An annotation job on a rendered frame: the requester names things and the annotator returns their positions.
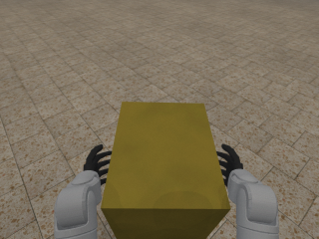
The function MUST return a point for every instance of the carton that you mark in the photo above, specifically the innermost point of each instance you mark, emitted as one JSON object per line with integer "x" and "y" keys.
{"x": 164, "y": 179}

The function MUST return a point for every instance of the robot left hand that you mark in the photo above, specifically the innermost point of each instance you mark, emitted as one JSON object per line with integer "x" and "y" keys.
{"x": 93, "y": 164}

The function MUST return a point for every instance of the right robot forearm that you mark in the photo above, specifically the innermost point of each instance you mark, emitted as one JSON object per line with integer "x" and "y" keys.
{"x": 257, "y": 214}

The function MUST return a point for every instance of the robot right hand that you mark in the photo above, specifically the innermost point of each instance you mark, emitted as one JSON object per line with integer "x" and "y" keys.
{"x": 233, "y": 161}

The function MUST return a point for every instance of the left robot forearm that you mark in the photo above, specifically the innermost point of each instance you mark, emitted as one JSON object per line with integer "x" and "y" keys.
{"x": 75, "y": 210}

